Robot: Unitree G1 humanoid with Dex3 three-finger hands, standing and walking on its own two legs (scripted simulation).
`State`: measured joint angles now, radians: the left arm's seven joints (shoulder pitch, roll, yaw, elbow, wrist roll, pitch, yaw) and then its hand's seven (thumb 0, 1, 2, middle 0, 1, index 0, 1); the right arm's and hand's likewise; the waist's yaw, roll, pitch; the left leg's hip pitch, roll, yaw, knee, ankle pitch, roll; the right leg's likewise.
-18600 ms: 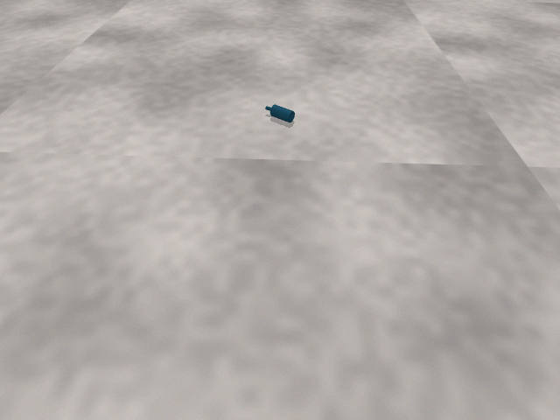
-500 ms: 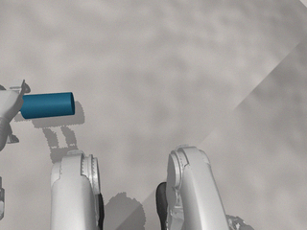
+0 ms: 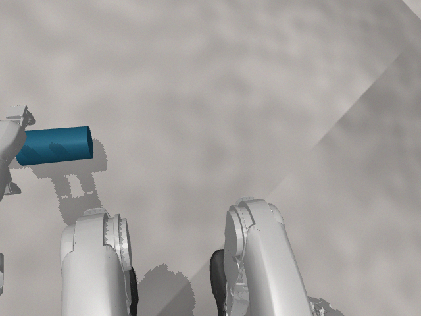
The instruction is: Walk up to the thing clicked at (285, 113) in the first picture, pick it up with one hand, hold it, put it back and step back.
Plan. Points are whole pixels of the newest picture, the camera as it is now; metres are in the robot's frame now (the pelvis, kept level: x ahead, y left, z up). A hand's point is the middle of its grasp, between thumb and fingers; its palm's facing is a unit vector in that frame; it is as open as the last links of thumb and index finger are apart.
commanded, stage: rise first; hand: left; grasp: from above
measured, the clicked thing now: (42, 146) +0.48 +0.34 -0.29
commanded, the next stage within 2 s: approach in 1.24 s
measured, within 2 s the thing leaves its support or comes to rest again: neither
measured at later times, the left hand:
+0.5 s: hand (13, 152) +0.43 +0.34 -0.18, palm faces -0.45 -0.09 -0.89, open 14.1 cm
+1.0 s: hand (5, 146) +0.44 +0.35 -0.17, palm faces -0.45 -0.08 -0.89, open 14.1 cm
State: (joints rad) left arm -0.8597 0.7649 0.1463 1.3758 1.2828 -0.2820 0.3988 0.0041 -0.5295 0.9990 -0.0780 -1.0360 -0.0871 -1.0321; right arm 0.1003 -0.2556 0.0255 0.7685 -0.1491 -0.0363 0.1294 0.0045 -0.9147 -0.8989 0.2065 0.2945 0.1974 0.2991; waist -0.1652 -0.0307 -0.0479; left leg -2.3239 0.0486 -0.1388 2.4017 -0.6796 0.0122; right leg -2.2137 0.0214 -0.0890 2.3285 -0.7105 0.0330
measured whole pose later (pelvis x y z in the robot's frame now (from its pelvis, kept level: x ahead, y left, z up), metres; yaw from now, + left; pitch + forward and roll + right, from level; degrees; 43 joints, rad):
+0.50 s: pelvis +0.00 +0.00 -0.01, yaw +0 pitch +33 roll -9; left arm -0.92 0.82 0.14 1.44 1.29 -0.28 0.39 0.00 -0.54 1.01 -0.08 -1.04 -0.09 -1.04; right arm 0.12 -0.27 0.07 0.76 -0.16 -0.04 0.13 0.00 -0.92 -0.90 0.21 0.29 0.20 0.30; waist -0.20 -0.03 -0.02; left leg -2.35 0.04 -0.15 2.43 -0.67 0.01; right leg -2.24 0.02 -0.10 2.36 -0.70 0.03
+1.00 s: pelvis +0.00 +0.00 -0.01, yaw -1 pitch +32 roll -10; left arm -0.93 0.86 0.14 1.41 1.28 -0.28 0.34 0.00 -0.55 1.01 -0.08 -1.04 -0.08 -1.04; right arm 0.12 -0.27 0.08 0.74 -0.16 -0.03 0.14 0.00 -0.91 -0.90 0.21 0.29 0.20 0.30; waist -0.21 -0.03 -0.02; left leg -2.35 0.04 -0.16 2.44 -0.67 0.01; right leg -2.23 0.02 -0.11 2.35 -0.70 0.04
